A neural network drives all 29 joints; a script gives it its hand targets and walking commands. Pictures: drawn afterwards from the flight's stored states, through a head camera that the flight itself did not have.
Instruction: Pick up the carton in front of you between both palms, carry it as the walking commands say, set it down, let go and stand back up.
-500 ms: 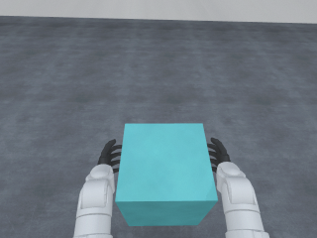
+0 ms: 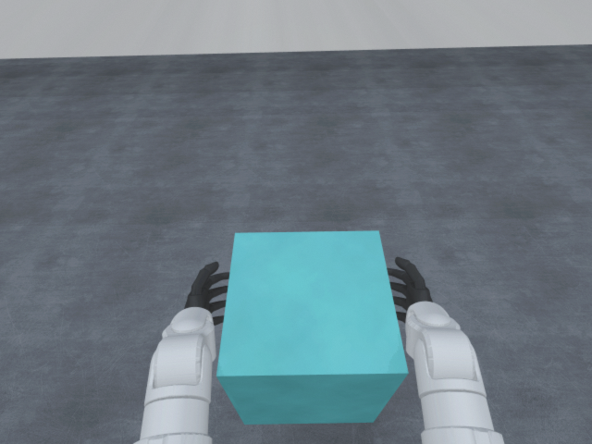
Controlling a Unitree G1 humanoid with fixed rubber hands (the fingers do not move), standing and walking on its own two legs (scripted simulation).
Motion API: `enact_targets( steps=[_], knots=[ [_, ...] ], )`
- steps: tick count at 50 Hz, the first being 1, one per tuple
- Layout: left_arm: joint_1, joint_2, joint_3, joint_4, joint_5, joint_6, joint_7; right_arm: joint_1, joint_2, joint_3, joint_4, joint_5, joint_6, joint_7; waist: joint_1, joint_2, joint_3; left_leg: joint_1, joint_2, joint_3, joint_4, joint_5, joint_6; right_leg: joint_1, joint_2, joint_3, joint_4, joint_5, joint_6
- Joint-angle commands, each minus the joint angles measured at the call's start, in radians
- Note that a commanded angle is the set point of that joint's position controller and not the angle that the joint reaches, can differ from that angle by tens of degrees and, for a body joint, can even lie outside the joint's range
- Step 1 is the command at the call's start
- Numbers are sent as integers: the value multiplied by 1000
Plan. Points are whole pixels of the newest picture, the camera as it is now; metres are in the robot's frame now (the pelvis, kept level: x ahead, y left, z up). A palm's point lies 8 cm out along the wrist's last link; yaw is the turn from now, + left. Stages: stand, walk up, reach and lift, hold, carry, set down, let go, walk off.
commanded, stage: carry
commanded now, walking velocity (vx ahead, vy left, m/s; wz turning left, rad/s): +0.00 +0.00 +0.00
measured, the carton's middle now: (307, 332) +0.30 +0.00 -0.04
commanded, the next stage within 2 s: hold in 1.60 s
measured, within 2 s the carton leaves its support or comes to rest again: neither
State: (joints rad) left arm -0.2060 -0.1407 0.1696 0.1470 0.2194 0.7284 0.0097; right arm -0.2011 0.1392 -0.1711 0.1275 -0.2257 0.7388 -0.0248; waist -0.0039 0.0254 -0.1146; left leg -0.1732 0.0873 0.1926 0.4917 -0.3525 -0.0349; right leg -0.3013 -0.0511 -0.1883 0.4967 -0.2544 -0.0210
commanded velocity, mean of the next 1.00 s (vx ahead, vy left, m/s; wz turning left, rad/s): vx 0.00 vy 0.00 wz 0.00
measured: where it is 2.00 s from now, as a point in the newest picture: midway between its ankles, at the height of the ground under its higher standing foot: outside the picture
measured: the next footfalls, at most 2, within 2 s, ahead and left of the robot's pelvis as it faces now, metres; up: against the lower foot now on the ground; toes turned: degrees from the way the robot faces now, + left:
none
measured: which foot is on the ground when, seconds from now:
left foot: down 0.00-1.00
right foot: down 0.00-1.00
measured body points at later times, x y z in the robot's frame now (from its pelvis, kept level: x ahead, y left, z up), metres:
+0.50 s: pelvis -0.01 +0.00 +0.00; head -0.02 +0.00 +0.45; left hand +0.29 +0.16 +0.03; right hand +0.29 -0.15 +0.03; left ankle -0.08 +0.11 -0.74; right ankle +0.00 -0.10 -0.74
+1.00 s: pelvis -0.05 +0.01 +0.00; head -0.07 +0.01 +0.45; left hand +0.25 +0.16 +0.03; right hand +0.25 -0.14 +0.03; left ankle -0.08 +0.11 -0.74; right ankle +0.00 -0.10 -0.74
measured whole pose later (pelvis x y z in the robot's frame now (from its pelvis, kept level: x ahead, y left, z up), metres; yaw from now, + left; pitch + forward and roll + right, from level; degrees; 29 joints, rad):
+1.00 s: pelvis -0.05 +0.01 +0.00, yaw +0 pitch +2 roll +0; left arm -0.21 -0.14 0.17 0.17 0.23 0.74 0.01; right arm -0.22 0.14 -0.18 0.17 -0.24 0.74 -0.01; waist 0.00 0.00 -0.10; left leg -0.20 0.06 0.19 0.50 -0.32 0.00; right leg -0.33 -0.08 -0.19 0.49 -0.19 -0.02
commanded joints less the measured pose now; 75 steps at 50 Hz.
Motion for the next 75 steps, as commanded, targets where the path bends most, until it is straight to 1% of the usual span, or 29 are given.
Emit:
enact_targets(
  steps=[1,4,7,9,16,18,20,25,32,37,43,49,75],
  knots=[
    [-389,-845,-544,-70,-216,-35,-190,-412,839,568,-58,229,-37,208,6,-59,-298,42,65,-52,9,525,-12,253,-146,110,35,873,-25],
    [-400,-856,-570,-99,-227,-36,-188,-405,845,571,-65,234,-40,210,6,-37,-310,72,65,-54,10,579,-7,239,-137,103,45,835,-24],
    [-401,-853,-586,-118,-234,-35,-187,-392,841,571,-73,233,-40,209,5,-18,-315,100,72,-56,18,650,-2,214,-123,91,52,763,-16],
    [-400,-849,-591,-123,-236,-33,-186,-386,837,569,-78,232,-39,207,5,-12,-311,108,78,-56,19,676,1,202,-117,84,52,722,-11],
    [-391,-836,-577,-108,-228,-30,-186,-385,825,564,-76,226,-37,204,3,-15,-289,101,90,-63,11,650,11,183,-117,79,53,620,-6],
    [-391,-834,-570,-101,-223,-30,-186,-389,825,564,-73,226,-36,205,3,-10,-281,98,95,-66,5,630,16,167,-117,79,56,556,-6],
    [-402,-834,-568,-103,-223,-31,-187,-401,830,566,-75,228,-37,205,3,-10,-266,76,97,-65,-1,576,20,163,-116,80,43,505,-5],
    [-431,-839,-566,-96,-226,-33,-188,-430,838,564,-69,229,-39,207,4,-20,-237,47,90,-73,-30,431,23,159,-125,91,14,457,-6],
    [-443,-845,-543,-57,-214,-28,-195,-439,846,539,-29,214,-34,214,5,-23,-204,18,90,-85,-63,304,31,137,-125,102,-25,344,-2],
    [-457,-856,-536,-43,-213,-27,-200,-453,858,533,-14,212,-33,219,5,-24,-192,-3,88,-92,-77,243,38,125,-124,108,-43,290,-1],
    [-466,-868,-539,-43,-217,-26,-204,-466,870,538,-15,217,-33,223,5,-26,-194,-18,87,-99,-86,202,43,118,-125,111,-54,254,1],
    [-465,-870,-543,-49,-220,-25,-205,-466,873,544,-20,221,-33,223,5,-26,-202,-27,86,-103,-87,186,48,114,-126,113,-58,242,2],
    [-457,-867,-541,-52,-219,-23,-205,-457,870,541,-23,222,-32,221,6,-26,-215,-48,84,-111,-77,205,58,102,-127,113,-48,243,9]
  ],
)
